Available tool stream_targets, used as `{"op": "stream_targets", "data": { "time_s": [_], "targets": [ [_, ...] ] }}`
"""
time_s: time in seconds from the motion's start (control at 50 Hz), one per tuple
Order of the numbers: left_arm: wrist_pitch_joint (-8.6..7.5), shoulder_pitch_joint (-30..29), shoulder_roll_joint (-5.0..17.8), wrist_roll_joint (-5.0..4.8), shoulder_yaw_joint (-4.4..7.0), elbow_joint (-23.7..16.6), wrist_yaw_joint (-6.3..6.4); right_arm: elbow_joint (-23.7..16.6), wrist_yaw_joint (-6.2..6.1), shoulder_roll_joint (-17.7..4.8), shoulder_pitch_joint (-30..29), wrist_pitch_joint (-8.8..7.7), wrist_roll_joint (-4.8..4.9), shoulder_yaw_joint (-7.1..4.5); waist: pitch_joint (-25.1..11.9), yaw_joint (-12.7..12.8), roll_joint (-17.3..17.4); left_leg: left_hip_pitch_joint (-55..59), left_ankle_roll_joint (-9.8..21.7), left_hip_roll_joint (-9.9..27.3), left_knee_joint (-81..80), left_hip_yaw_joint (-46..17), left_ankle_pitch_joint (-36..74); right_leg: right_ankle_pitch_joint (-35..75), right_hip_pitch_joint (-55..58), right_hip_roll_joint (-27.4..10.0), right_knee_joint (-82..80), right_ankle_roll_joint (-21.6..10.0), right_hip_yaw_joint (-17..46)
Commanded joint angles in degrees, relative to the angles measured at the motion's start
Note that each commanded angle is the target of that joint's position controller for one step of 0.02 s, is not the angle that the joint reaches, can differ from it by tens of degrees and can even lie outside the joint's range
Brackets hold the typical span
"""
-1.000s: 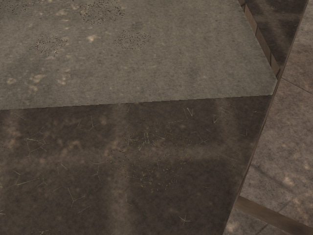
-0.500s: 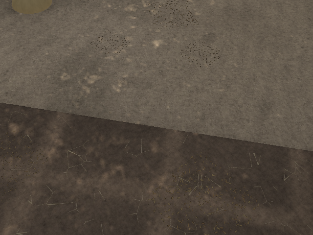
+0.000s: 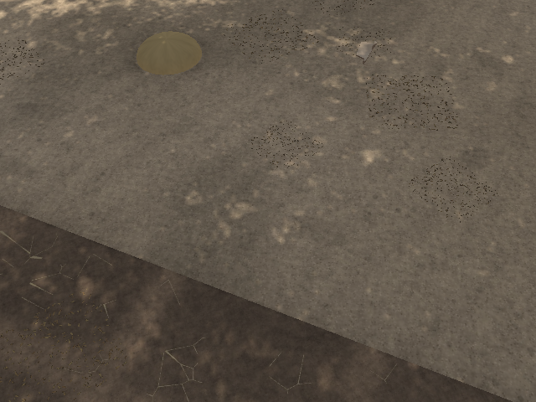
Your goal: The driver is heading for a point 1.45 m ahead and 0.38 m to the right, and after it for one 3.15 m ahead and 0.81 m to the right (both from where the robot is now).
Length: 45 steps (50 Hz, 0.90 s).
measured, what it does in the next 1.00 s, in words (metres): walks ahead, turning right: left foot, then right foot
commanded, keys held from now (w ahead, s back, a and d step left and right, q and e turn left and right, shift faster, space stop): w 0.14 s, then w+e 0.86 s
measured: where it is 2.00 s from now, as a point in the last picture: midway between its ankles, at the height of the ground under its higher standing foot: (406, 228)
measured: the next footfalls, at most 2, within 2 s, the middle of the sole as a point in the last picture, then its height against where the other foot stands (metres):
left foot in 0.22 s outside the picture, level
right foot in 0.74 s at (360, 378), level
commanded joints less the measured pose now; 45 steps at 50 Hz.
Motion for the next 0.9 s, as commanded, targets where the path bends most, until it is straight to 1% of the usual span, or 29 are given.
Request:
{"op": "stream_targets", "data": {
  "time_s": [0.02, 0.08, 0.16, 0.2, 0.22, 0.24, 0.26, 0.28, 0.3, 0.32, 0.34, 0.36, 0.38, 0.4, 0.42, 0.48, 0.5, 0.6, 0.66, 0.68, 0.74, 0.76, 0.78, 0.8, 0.82, 0.84, 0.86, 0.88, 0.9],
  "targets": [
    [-1.16, -3.4, 9.9, 0.46, 2.22, -4.2, -1.52, -4.0, 0.27, -2.0, -3.7, -0.25, 0.5, 0.64, 1.2, -1.3, -3.8, 2.8, -0.5, 1.1, -10.5, 2.1, 8.1, 5.0, -3.9, -15.0, -9.5, -12.0, 10.7],
    [-1.05, 0.6, 9.8, 0.5, 2.07, -1.8, -2.55, -5.4, 0.33, -3.9, -7.4, -0.21, 1.04, 0.55, 2.4, -0.1, -4.7, 2.0, 1.6, 0.0, -16.3, 2.0, 12.0, 7.4, 0.9, -16.5, -7.1, -12.1, 10.8],
    [-0.52, 4.2, 10.2, 0.44, 1.84, 1.2, -2.52, -7.5, -0.46, -5.1, -13.1, -0.54, 1.73, 0.23, 3.9, 0.9, -5.4, 1.9, 4.0, -1.1, -21.9, 2.2, 10.9, 11.0, 9.9, -18.5, -4.3, -9.9, 11.9],
    [-0.19, 3.2, 11.2, 0.16, 1.96, 2.1, -2.51, -8.1, -0.71, -6.1, -13.3, -1.07, 2.35, -0.25, 3.4, -1.5, -5.2, 11.1, 5.9, -3.2, -25.1, 4.9, 12.0, 17.8, 7.8, -17.0, -1.1, -8.2, 11.0],
    [-0.29, 2.3, 12.0, 0.5, 2.11, 2.3, -2.66, -7.6, -0.95, -7.8, -10.0, -1.57, 2.97, -0.98, 0.9, -4.0, -5.3, 21.9, 7.6, -3.9, -23.6, 5.4, 13.4, 25.3, 3.1, -14.7, 3.2, -6.2, 9.3],
    [-0.76, 0.8, 10.4, 1.1, 1.65, 1.9, -3.02, -5.5, -1.23, -10.9, -0.8, -2.08, 3.22, -2.13, -6.0, -8.3, -2.0, 37.0, 11.8, -1.0, -20.5, 2.5, 17.6, 26.1, -3.5, -9.7, 15.0, -2.3, 5.5],
    [-1.57, 10.7, 2.6, 2.27, -0.77, 0.8, -3.13, -2.6, -1.6, -13.1, 13.8, -1.51, 3.23, -2.17, -24.9, -9.3, 11.8, 68.6, 26.2, 16.0, -24.2, -21.8, 18.3, 0.7, -21.5, -0.4, 35.1, 2.7, 3.1],
    [-1.81, 5.3, 4.8, 0.94, -0.21, 1.5, -4.28, 0.3, -2.38, -9.8, 23.1, -1.04, 1.88, -1.75, -21.2, -14.4, 7.9, 68.8, 23.8, 20.5, -34.1, -35.6, 3.1, -20.5, -33.1, 0.6, 46.7, 2.1, 6.0],
    [-1.72, -3.1, 6.4, -0.25, 0.83, 0.4, -3.93, 2.0, -2.87, -10.0, 20.0, -1.75, 1.96, -2.33, -4.7, -13.9, 4.7, 54.5, 16.5, 17.7, -37.3, -27.9, -9.9, -14.8, -39.2, -3.7, 53.0, 0.0, 8.5],
    [-1.76, -4.6, 6.6, -0.33, 1.01, 0.8, -2.63, 1.6, -3.43, -7.9, 14.0, -1.9, 2.61, -1.91, 1.0, -11.0, 4.6, 44.0, 14.4, 16.1, -39.2, -20.6, -10.2, -10.5, -39.0, -6.9, 53.9, -0.6, 6.6],
    [-1.53, -2.4, 6.1, 0.9, 0.79, 1.1, -1.93, 1.4, -3.81, -4.5, 10.6, -1.65, 2.94, -0.72, -1.7, -7.8, 4.0, 39.8, 14.3, 15.0, -40.6, -16.1, -4.0, -7.1, -34.4, -8.9, 51.4, -1.3, 7.2],
    [-1.1, -3.3, 4.7, 1.73, 0.11, 1.0, -2.07, 0.7, -4.06, -1.6, 7.4, -1.79, 2.67, 0.08, -0.5, -6.1, 2.8, 35.1, 14.1, 14.3, -41.9, -12.1, 2.6, -4.7, -31.2, -10.3, 50.6, -1.1, 7.4],
    [-0.5, -3.8, 3.3, 1.89, -0.21, 1.0, -2.39, -0.2, -4.25, -1.1, 5.0, -1.87, 2.33, 0.23, -1.1, -4.6, 2.6, 32.8, 13.9, 13.6, -43.5, -8.6, 6.3, -4.4, -28.8, -10.8, 49.1, -0.6, 7.1],
    [-0.02, -4.4, 2.9, 1.43, -0.15, 0.9, -2.78, -0.5, -4.33, -1.1, 3.8, -2.14, 2.11, 0.07, -0.9, -3.8, 2.3, 32.0, 13.8, 13.1, -45.1, -5.6, 7.8, -4.3, -28.6, -10.8, 47.5, -0.1, 6.8],
    [0.2, -5.5, 3.0, 0.87, -0.12, 0.8, -3.28, -0.3, -4.36, -1.8, 3.6, -2.44, 1.9, -0.26, -0.1, -3.7, 2.1, 31.5, 13.7, 12.6, -46.4, -2.5, 9.4, -2.2, -29.6, -10.8, 45.7, 0.4, 6.2],
    [0.79, -10.1, 2.4, 0.35, -0.47, -0.3, -4.56, 1.9, -3.8, -3.1, 5.9, -3.03, -0.13, -0.58, 1.7, -4.1, 0.8, 31.1, 13.8, 11.5, -47.5, 5.7, 18.7, 9.1, -32.4, -10.9, 36.9, 1.5, 4.8],
    [1.05, -11.5, 2.2, 0.18, -0.65, -0.7, -4.9, 2.6, -3.46, -3.4, 6.7, -3.03, -0.38, -0.62, 2.0, -4.3, 0.5, 30.4, 13.5, 10.9, -47.5, 8.3, 20.7, 12.2, -31.4, -10.7, 33.1, 1.5, 3.9],
    [2.37, -17.8, 4.3, 0.23, 0.07, -3.4, -4.56, 7.2, -1.45, -5.2, 11.6, -3.07, -0.21, -0.54, 4.7, -5.0, 1.8, 32.9, 12.0, 11.5, -46.2, 13.4, 24.2, 18.8, -27.5, -8.4, 22.7, 0.6, 2.4],
    [2.18, -20.8, 5.6, 0.58, 0.88, -4.3, -3.94, 8.8, -1.46, -6.2, 13.8, -2.72, -0.13, -0.73, 5.7, -5.5, 1.6, 39.8, 10.9, 12.4, -43.8, 14.8, 26.1, 14.2, -26.8, -6.3, 20.9, -0.7, 0.6],
    [1.99, -19.2, 5.8, 0.61, 1.17, -4.3, -3.75, 8.9, -1.65, -7.1, 12.9, -2.6, -0.87, -0.89, 5.6, -3.8, 2.3, 40.9, 10.4, 13.8, -41.5, 14.8, 31.8, 12.0, -25.2, -6.1, 23.7, -1.5, 1.6],
    [0.23, -13.5, 10.9, -1.09, 3.44, -3.6, -2.75, 8.2, -2.69, -11.7, 9.9, -2.73, -0.05, -2.68, 2.7, 0.4, 2.1, 40.4, 7.1, 11.6, -27.1, 19.7, 52.8, 4.8, -11.5, 0.3, 19.3, -4.1, -4.2],
    [-0.74, -8.4, 13.9, -1.44, 4.88, -2.4, -1.69, 9.2, -2.65, -10.8, 15.1, -2.88, -0.37, -2.31, -1.9, -0.4, -0.4, 33.5, 5.0, 8.7, -15.3, 20.8, 50.1, 9.8, 2.5, 3.3, 20.0, -6.9, -4.4],
    [-0.42, 1.6, 14.7, -0.92, 5.57, -0.8, 0.07, 9.6, -2.05, -3.7, 23.2, -3.18, -2.6, 0.18, -15.0, -0.3, -7.9, 13.1, -1.1, 6.0, 2.6, 17.2, 29.7, 18.1, 30.8, -4.9, 24.2, -16.9, 12.3],
    [0.83, 15.3, 13.7, -0.96, 4.55, 2.4, 0.56, 7.5, 0.65, -4.2, 18.1, -3.2, -1.9, 0.6, -24.1, 5.8, -10.3, -0.5, -4.1, -5.8, 22.5, 12.0, -21.9, 5.8, 45.1, -16.2, 10.4, -24.4, 38.2],
    [-0.65, 20.5, 13.4, -0.16, 5.22, 6.6, 0.66, 3.2, 1.96, -3.7, 1.6, -2.83, 1.71, 0.56, -9.7, 12.2, -5.9, -16.8, 0.0, -6.5, 26.5, 1.2, -20.9, -3.2, 41.7, -16.4, 3.5, -18.1, 39.7],
    [-1.75, 14.4, 15.3, -1.12, 6.02, 5.7, 0.38, 0.7, 0.81, -4.0, -5.1, -3.54, 2.61, 0.66, 1.4, 10.1, -7.0, -21.1, 0.0, -2.3, 28.7, -3.1, -18.3, -0.7, 28.4, -16.6, 3.4, -15.8, 36.6],
    [-2.12, 8.8, 10.7, -1.09, 4.25, 5.3, -0.13, 0.3, -0.71, -6.4, -3.5, -3.6, 1.35, 0.21, -1.7, 5.4, -4.2, -13.3, 0.8, -0.5, 24.3, -5.4, -15.5, 0.8, 18.2, -16.0, 3.2, -16.5, 34.4],
    [-2.4, 4.0, 6.8, -0.92, 2.62, 5.3, -0.81, 0.1, -1.99, -4.5, -2.3, -3.3, 0.29, 0.77, 0.4, 0.9, -3.9, -6.6, 1.6, 1.0, 21.4, -5.2, -12.6, 2.1, 6.3, -15.2, 2.3, -16.6, 31.3],
    [-2.21, -1.8, 4.7, -0.51, 1.27, 3.4, -1.47, 0.5, -2.93, -2.3, -0.5, -2.38, -0.44, 1.45, 1.9, -3.6, -2.9, 0.5, 1.7, 2.4, 18.0, -4.8, -11.9, 1.9, -5.5, -14.3, 0.0, -16.1, 29.4]
  ]
}}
